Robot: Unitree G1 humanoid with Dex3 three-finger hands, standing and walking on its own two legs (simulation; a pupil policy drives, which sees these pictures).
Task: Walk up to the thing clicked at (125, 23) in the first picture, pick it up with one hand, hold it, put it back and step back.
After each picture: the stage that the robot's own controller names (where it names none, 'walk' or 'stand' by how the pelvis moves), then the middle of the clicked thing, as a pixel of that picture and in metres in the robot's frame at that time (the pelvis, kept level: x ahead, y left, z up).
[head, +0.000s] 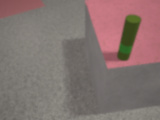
stand; (127, 39) +0.64 -0.21 -0.04
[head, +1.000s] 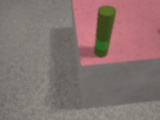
rise first; (103, 34) +0.59 -0.06 +0.00
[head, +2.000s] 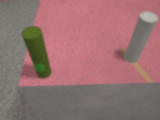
stand; (39, 55) +0.48 +0.21 +0.00
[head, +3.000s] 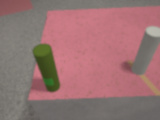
stand; (48, 70) +0.45 +0.18 -0.03
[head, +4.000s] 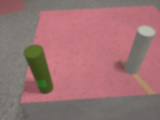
stand; (40, 72) +0.44 +0.21 -0.03
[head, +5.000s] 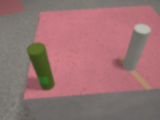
stand; (42, 69) +0.47 +0.20 -0.04
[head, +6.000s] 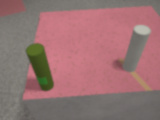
stand; (41, 69) +0.47 +0.21 -0.04
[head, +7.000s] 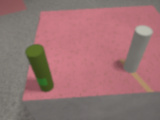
stand; (41, 70) +0.46 +0.21 -0.04
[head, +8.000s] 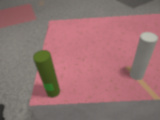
rise first; (48, 76) +0.45 +0.20 -0.04
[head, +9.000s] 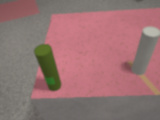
go down; (49, 69) +0.47 +0.20 -0.04
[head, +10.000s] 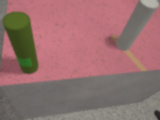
go down; (24, 48) +0.47 +0.19 +0.02
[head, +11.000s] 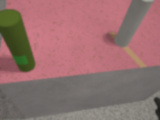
approach; (19, 46) +0.48 +0.19 +0.03
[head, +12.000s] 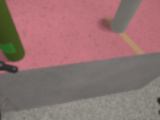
close in; (4, 32) +0.50 +0.20 +0.06
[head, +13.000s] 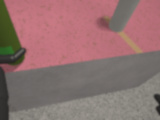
lift; (3, 35) +0.48 +0.20 +0.07
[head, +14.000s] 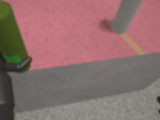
lift; (11, 44) +0.46 +0.19 +0.07
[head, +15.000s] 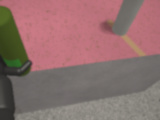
lift; (11, 48) +0.44 +0.19 +0.06
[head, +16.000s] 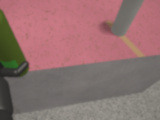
lift; (7, 49) +0.44 +0.20 +0.07
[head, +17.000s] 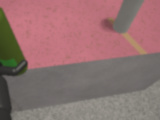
lift; (6, 47) +0.44 +0.20 +0.07
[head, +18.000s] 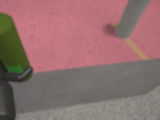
lift; (13, 54) +0.42 +0.20 +0.06
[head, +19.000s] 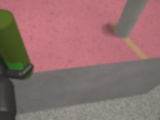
lift; (13, 51) +0.43 +0.19 +0.06
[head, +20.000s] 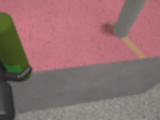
lift; (12, 53) +0.43 +0.19 +0.06
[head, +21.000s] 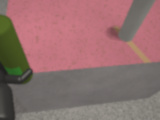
lift; (12, 56) +0.41 +0.21 +0.06
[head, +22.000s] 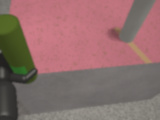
lift; (18, 55) +0.42 +0.19 +0.07
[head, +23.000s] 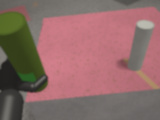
hold; (26, 60) +0.32 +0.17 +0.21
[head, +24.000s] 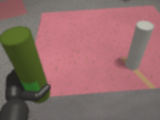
crouch; (30, 70) +0.32 +0.17 +0.15
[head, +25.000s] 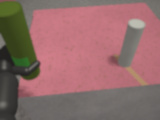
crouch; (21, 47) +0.40 +0.19 +0.17
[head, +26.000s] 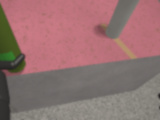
lower; (3, 42) +0.47 +0.20 +0.05
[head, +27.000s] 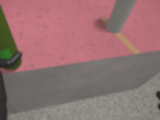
lower; (0, 39) +0.48 +0.20 +0.07
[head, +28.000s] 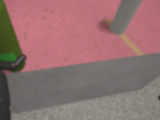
lower; (5, 42) +0.46 +0.20 +0.06
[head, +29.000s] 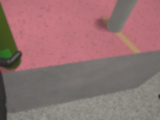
lower; (0, 38) +0.48 +0.21 +0.07
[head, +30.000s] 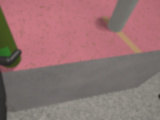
lower; out of the picture +0.48 +0.21 +0.07
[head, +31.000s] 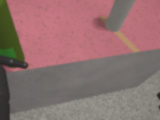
withdraw; (4, 37) +0.48 +0.19 +0.07
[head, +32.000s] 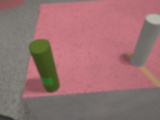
sink last; (46, 69) +0.43 +0.17 +0.01
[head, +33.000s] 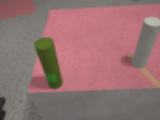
stand; (50, 66) +0.46 +0.18 +0.01
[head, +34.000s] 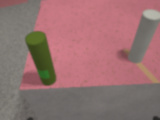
stand; (43, 61) +0.45 +0.18 +0.02
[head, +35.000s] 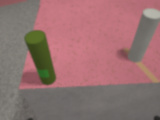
stand; (42, 61) +0.45 +0.19 +0.02
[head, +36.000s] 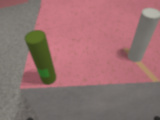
stand; (43, 60) +0.46 +0.19 +0.02
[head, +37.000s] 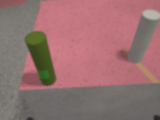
stand; (43, 62) +0.45 +0.18 +0.02
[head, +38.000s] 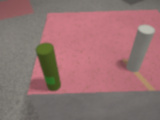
stand; (50, 69) +0.47 +0.18 -0.03
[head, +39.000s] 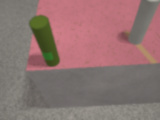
walk; (47, 44) +0.52 +0.18 -0.02
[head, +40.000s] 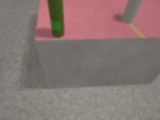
walk; (56, 15) +0.71 +0.13 -0.02
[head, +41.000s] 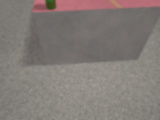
walk; out of the picture +1.01 +0.25 -0.01
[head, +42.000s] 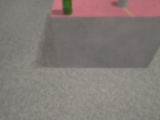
stand; out of the picture +1.06 +0.14 -0.03
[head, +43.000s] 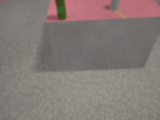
stand; (60, 2) +1.08 +0.17 -0.04
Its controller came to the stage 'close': yes
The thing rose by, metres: 0.22
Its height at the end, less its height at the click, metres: +0.00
